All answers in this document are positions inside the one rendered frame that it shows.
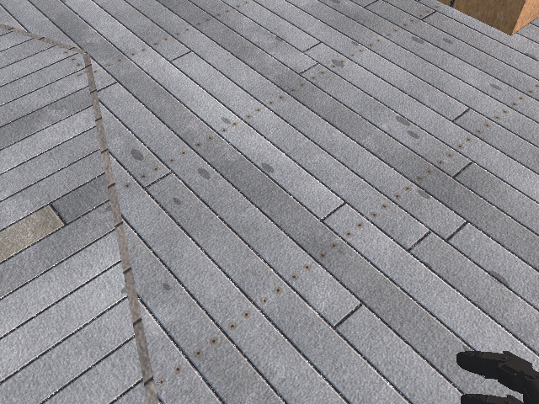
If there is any right robot hand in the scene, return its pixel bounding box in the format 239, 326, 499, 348
456, 351, 539, 404

